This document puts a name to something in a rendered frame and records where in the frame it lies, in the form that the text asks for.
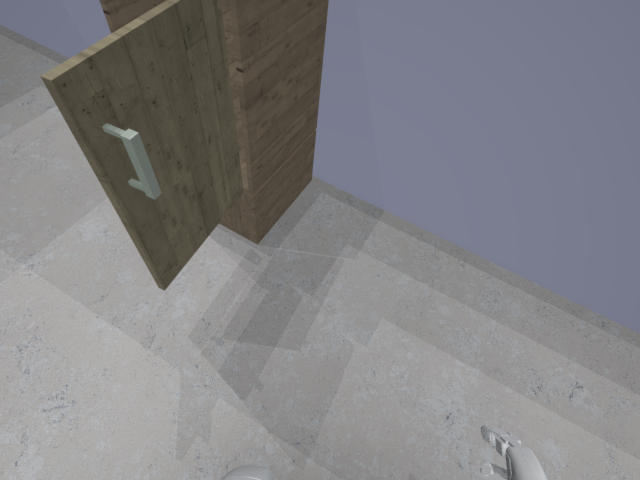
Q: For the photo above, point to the cupboard door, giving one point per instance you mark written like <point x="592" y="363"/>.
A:
<point x="164" y="75"/>

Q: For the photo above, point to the handle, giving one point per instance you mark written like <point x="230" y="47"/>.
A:
<point x="137" y="153"/>

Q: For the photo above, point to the robot right hand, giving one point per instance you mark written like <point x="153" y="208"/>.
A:
<point x="521" y="463"/>

